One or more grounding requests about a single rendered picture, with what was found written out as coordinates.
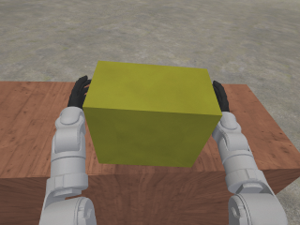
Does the pedestal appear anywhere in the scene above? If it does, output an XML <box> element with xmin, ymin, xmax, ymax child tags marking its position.
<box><xmin>0</xmin><ymin>81</ymin><xmax>300</xmax><ymax>225</ymax></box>

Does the robot right forearm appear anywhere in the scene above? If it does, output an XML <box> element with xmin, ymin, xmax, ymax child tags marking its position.
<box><xmin>212</xmin><ymin>112</ymin><xmax>289</xmax><ymax>225</ymax></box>

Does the left robot hand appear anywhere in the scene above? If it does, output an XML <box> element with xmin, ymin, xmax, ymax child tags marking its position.
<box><xmin>67</xmin><ymin>75</ymin><xmax>92</xmax><ymax>110</ymax></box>

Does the left robot upper arm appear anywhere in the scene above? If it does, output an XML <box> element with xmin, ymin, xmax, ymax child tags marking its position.
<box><xmin>39</xmin><ymin>196</ymin><xmax>97</xmax><ymax>225</ymax></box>

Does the right robot upper arm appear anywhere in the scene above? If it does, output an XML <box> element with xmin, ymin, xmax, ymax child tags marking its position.
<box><xmin>228</xmin><ymin>193</ymin><xmax>288</xmax><ymax>225</ymax></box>

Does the robot left forearm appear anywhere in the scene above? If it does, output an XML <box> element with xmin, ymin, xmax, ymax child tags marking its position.
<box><xmin>38</xmin><ymin>106</ymin><xmax>88</xmax><ymax>225</ymax></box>

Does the right robot hand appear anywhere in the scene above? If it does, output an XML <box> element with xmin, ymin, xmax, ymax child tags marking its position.
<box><xmin>212</xmin><ymin>81</ymin><xmax>230</xmax><ymax>113</ymax></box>

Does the carton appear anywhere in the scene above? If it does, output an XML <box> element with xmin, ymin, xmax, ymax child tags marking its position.
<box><xmin>82</xmin><ymin>60</ymin><xmax>222</xmax><ymax>168</ymax></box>

